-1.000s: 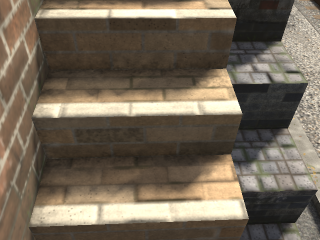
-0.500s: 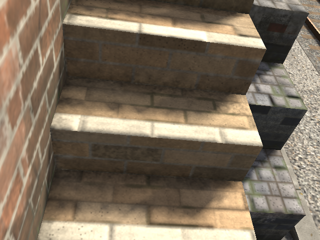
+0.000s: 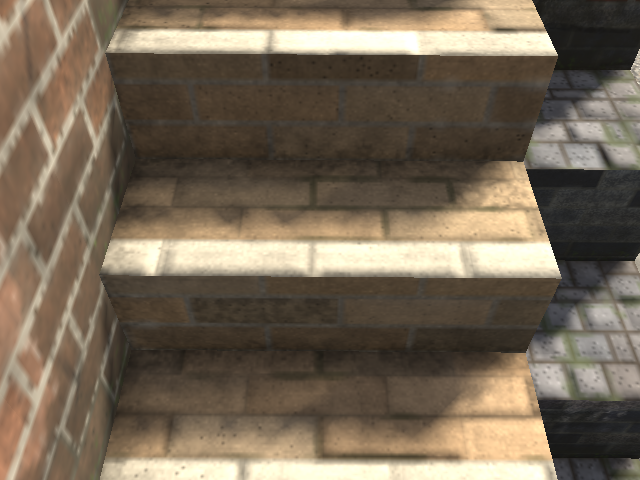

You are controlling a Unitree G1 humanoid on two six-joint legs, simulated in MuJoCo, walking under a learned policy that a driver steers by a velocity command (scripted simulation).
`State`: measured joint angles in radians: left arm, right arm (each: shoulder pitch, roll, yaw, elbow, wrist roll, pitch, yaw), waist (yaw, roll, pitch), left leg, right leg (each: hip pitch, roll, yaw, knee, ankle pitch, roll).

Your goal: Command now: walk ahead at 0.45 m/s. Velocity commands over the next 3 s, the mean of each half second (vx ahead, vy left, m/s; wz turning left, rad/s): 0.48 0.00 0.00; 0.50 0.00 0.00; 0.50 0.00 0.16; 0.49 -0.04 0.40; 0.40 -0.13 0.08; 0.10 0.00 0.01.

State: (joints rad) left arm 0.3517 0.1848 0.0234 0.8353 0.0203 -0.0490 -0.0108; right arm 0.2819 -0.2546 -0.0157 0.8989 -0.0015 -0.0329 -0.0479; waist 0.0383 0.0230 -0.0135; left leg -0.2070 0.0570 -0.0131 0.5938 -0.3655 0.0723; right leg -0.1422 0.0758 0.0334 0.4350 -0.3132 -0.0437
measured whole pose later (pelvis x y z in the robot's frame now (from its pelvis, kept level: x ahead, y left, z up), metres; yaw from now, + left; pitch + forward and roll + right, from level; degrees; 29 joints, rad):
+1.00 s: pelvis +0.21 -0.01 +0.19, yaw -2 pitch +2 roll +0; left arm 0.19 0.12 -0.02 0.67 0.06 -0.02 -0.03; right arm 0.38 -0.19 -0.04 0.94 -0.01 -0.11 -0.08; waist -0.01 -0.02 -0.02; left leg -0.19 -0.01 0.08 0.56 -0.41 0.06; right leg -1.06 -0.02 0.03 1.93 -0.24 -0.07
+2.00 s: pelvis +0.47 -0.01 +0.40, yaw +19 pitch +1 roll -2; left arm 0.12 0.08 -0.02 0.66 0.04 0.05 -0.02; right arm 0.48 -0.21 -0.04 1.05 -0.01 -0.09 -0.13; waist 0.01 0.01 0.02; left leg -0.12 -0.01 0.13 0.31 -0.22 0.09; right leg -1.43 -0.10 -0.09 2.21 -0.23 -0.14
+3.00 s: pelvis +0.66 +0.08 +0.71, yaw +8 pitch -4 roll -5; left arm 0.25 0.18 0.04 0.90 0.05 0.07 -0.03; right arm 0.33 -0.09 -0.06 0.93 0.02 0.06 -0.16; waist 0.02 -0.05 -0.02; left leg -0.75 -0.09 -0.19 0.93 -0.43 -0.04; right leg -0.38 0.09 -0.06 1.06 -0.18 -0.08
